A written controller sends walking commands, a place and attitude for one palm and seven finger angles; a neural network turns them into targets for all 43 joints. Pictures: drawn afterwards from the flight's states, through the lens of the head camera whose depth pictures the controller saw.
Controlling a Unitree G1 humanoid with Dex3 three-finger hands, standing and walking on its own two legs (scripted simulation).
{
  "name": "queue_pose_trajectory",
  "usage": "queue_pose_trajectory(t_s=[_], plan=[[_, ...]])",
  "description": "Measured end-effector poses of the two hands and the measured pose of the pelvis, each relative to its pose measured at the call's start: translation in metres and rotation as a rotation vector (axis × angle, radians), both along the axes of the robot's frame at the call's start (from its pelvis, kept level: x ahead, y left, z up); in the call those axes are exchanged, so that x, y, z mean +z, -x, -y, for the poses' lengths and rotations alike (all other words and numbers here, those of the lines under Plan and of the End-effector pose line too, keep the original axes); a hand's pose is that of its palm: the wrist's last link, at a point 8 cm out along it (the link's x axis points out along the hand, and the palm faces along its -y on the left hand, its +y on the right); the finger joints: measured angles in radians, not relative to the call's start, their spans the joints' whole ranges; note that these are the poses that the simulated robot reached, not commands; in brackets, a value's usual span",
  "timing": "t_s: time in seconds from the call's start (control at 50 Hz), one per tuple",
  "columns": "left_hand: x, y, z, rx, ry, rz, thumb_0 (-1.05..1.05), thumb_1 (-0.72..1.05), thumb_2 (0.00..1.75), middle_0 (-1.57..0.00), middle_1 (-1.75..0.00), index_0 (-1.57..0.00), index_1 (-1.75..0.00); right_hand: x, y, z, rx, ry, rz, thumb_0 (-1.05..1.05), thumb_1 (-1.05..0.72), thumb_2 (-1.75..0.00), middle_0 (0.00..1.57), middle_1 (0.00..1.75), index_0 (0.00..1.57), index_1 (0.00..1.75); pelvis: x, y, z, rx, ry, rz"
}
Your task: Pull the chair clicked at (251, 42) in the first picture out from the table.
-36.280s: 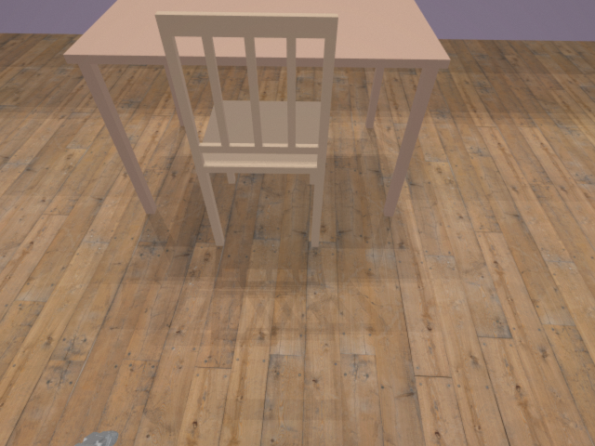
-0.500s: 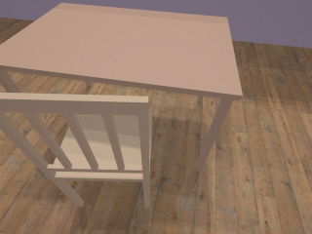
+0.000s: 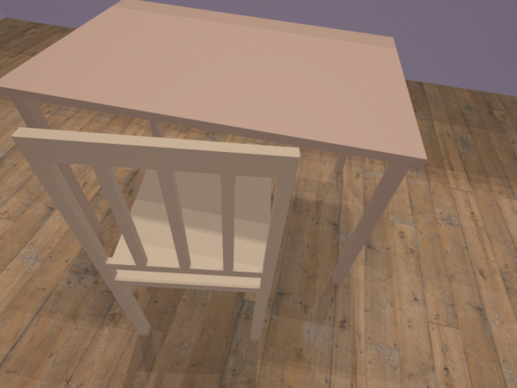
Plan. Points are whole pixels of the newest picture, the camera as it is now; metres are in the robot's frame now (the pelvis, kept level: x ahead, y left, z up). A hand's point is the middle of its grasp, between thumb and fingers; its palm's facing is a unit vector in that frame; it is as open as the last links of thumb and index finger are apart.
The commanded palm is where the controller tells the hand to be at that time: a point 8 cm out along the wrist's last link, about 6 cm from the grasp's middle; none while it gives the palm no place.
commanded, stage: come to a stop and stand still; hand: left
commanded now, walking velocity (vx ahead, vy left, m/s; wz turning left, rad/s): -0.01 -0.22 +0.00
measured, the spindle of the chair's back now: (177, 224) +0.43 +0.20 -0.07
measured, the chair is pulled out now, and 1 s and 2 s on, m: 0.15 0.15 0.15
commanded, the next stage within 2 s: look again from close up in 0.78 s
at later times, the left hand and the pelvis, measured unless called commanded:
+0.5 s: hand out of the picture +0.00 +0.15 -0.18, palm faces +0.00 -0.98 -0.18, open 7.3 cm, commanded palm none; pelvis +0.00 -0.01 +0.00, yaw +0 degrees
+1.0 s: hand out of the picture +0.02 +0.16 -0.17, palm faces +0.01 -0.98 -0.19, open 7.4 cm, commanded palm none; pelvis +0.02 -0.02 +0.00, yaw -1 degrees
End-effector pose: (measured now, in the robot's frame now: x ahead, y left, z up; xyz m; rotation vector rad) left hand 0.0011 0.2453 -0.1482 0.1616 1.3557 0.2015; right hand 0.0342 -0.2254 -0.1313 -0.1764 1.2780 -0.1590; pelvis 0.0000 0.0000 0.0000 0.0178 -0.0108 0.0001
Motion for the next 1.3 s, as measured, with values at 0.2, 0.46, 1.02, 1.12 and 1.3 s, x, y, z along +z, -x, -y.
queue_pose_trajectory(t_s=[0.2,0.46,1.02,1.12,1.3], plan=[[0.003,0.002,0.013,-0.038,0.042,-0.059,0.00,0.91,0.90,-0.20,-0.30,-0.20,-0.29,-0.010,0.046,-0.014,-0.068,-0.036,-0.128,0.01,-0.92,-0.90,0.20,0.30,0.20,0.30,0.001,0.002,-0.006,-0.013,-0.006,-0.020],[0.001,0.007,0.049,-0.046,0.060,-0.057,0.01,0.91,0.89,-0.20,-0.30,-0.20,-0.30,-0.015,0.068,-0.006,-0.091,-0.069,-0.174,0.01,-0.90,-0.90,0.20,0.30,0.20,0.30,0.000,-0.002,0.012,-0.002,0.040,-0.013],[0.006,-0.013,0.040,-0.039,0.039,-0.011,0.00,0.90,0.89,-0.20,-0.30,-0.20,-0.30,-0.006,0.000,0.017,-0.006,-0.021,-0.053,0.01,-0.92,-0.90,0.20,0.30,0.20,0.30,0.004,-0.017,0.017,-0.013,0.009,0.000],[0.006,-0.008,0.039,-0.034,0.043,-0.030,0.00,0.90,0.89,-0.20,-0.30,-0.20,-0.30,-0.005,-0.003,0.016,-0.004,-0.018,-0.057,0.01,-0.92,-0.90,0.20,0.30,0.20,0.30,0.005,-0.018,0.016,-0.013,0.008,-0.001],[0.006,-0.003,0.038,-0.031,0.046,-0.049,0.00,0.90,0.89,-0.20,-0.30,-0.20,-0.30,-0.004,0.000,0.013,-0.006,-0.018,-0.076,0.01,-0.92,-0.90,0.20,0.30,0.20,0.30,0.006,-0.019,0.014,-0.015,0.008,-0.003]])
